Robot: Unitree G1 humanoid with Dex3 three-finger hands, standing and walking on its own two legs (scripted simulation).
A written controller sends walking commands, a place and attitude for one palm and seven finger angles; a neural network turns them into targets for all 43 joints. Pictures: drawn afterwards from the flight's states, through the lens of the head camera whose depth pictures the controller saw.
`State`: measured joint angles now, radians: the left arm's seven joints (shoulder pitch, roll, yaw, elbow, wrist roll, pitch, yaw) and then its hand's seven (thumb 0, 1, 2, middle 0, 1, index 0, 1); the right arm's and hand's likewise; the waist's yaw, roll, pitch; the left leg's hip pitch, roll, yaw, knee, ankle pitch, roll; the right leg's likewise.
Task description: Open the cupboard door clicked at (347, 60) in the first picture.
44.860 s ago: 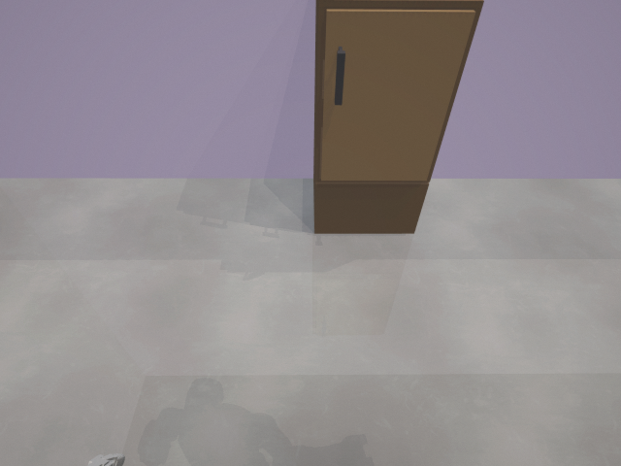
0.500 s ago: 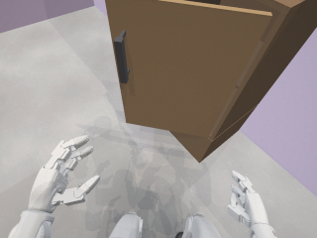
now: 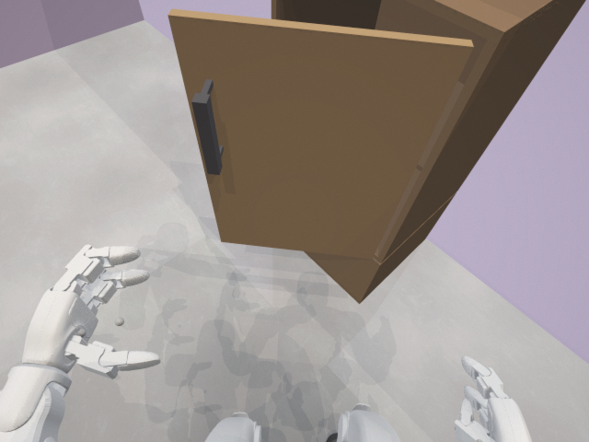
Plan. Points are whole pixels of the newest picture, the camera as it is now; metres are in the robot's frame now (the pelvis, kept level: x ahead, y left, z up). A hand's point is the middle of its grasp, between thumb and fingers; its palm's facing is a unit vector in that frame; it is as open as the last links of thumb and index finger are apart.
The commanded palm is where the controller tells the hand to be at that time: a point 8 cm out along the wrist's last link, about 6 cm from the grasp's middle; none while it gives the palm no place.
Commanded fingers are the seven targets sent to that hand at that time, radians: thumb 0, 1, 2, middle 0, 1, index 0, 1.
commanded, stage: raise the hand with hooked fingers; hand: left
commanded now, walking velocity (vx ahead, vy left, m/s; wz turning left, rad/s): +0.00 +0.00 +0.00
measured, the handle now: (211, 129) +0.58 +0.18 +0.05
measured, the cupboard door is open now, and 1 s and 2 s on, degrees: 41 41 41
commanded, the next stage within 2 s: move the hooked fingers beside the handle in 0.98 s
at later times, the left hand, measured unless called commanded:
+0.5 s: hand (84, 270) +0.30 +0.27 +0.07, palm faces -0.02 -1.00 -0.06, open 14.0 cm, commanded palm +0.27 +0.32 +0.07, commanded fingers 0.00 -0.50 0.30 -0.30 -1.20 -0.30 -1.20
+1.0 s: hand (88, 271) +0.30 +0.27 +0.07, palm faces -0.03 -1.00 -0.05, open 14.0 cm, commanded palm +0.27 +0.31 +0.07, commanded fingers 0.00 -0.50 0.30 -0.30 -1.20 -0.30 -1.20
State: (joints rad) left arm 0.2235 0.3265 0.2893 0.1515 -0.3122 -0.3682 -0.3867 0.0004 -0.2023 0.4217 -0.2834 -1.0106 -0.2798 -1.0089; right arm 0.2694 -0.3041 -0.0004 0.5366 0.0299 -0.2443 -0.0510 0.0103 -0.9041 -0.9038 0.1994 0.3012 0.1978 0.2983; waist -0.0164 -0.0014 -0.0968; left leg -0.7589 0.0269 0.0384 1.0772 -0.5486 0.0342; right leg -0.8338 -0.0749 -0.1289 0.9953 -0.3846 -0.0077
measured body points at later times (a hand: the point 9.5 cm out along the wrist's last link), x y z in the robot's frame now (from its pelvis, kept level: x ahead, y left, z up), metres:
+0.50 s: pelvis +0.01 +0.00 +0.01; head +0.08 +0.01 +0.46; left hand +0.29 +0.33 +0.08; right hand +0.16 -0.25 -0.07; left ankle -0.01 +0.09 -0.67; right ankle +0.06 -0.13 -0.67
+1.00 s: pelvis +0.01 +0.00 +0.02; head +0.08 +0.01 +0.46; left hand +0.29 +0.32 +0.08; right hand +0.15 -0.26 -0.07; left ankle -0.01 +0.09 -0.67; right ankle +0.06 -0.13 -0.67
